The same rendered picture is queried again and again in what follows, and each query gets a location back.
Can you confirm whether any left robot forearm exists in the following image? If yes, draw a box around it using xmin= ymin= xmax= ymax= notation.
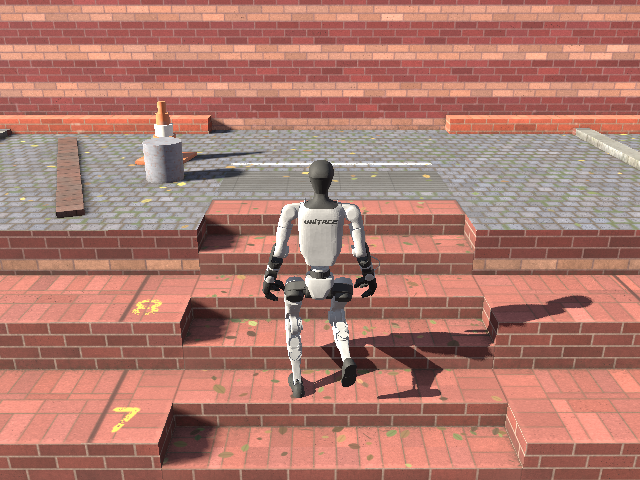
xmin=264 ymin=243 xmax=283 ymax=283

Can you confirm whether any left robot hand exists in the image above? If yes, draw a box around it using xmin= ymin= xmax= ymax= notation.
xmin=262 ymin=280 xmax=285 ymax=301

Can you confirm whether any robot right upper arm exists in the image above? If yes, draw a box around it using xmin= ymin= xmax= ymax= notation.
xmin=342 ymin=203 xmax=367 ymax=258

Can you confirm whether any right robot forearm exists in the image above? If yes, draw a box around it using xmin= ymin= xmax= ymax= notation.
xmin=357 ymin=242 xmax=375 ymax=281

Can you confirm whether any robot head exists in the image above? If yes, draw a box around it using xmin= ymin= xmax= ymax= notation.
xmin=304 ymin=160 xmax=338 ymax=209

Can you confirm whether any robot right shin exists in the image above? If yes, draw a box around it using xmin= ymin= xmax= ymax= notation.
xmin=332 ymin=309 xmax=351 ymax=362

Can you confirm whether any right robot hand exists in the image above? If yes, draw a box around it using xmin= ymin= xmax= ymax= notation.
xmin=354 ymin=277 xmax=377 ymax=298

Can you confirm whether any robot left upper arm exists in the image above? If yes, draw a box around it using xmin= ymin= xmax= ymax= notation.
xmin=273 ymin=203 xmax=300 ymax=259

